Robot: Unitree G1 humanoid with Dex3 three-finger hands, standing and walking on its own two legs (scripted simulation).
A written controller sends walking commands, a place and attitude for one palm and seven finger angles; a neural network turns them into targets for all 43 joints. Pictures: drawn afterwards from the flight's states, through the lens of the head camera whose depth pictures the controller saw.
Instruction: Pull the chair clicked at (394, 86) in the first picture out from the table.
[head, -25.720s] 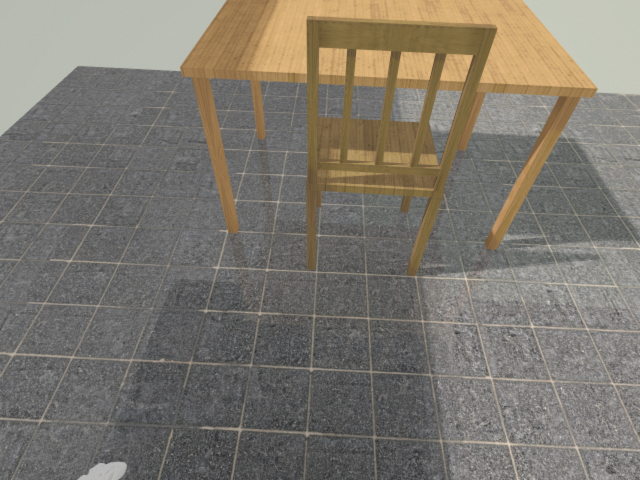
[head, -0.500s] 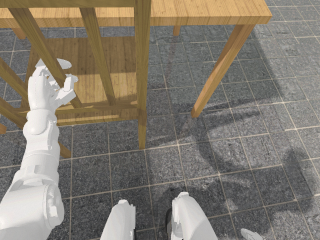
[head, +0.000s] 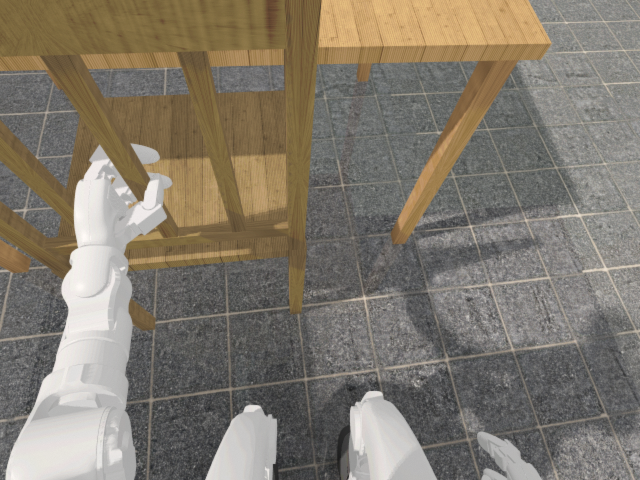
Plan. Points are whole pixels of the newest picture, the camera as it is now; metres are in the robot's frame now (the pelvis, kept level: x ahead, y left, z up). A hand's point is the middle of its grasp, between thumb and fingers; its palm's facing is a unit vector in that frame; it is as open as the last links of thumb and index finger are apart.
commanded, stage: step backward, pulling the chair out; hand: left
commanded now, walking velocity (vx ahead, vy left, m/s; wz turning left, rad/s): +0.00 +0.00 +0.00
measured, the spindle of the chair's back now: (131, 169) +0.47 +0.23 +0.05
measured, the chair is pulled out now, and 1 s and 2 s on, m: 0.03 0.13 0.15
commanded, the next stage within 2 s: none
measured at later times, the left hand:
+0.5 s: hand (170, 210) +0.42 +0.18 +0.04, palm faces +0.17 -0.97 -0.15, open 5.3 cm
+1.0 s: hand (199, 268) +0.35 +0.14 +0.04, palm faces +0.12 -0.97 -0.21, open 5.3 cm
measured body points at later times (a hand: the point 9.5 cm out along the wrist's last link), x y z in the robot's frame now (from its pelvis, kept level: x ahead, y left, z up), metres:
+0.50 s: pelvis +0.00 +0.01 +0.09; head +0.11 +0.03 +0.53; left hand +0.41 +0.23 +0.05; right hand +0.04 -0.28 -0.02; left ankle -0.01 +0.10 -0.62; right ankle +0.05 -0.12 -0.62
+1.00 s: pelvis -0.05 -0.02 +0.09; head +0.05 -0.02 +0.53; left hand +0.34 +0.19 +0.05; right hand +0.02 -0.29 -0.04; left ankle -0.01 +0.10 -0.62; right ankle +0.05 -0.12 -0.62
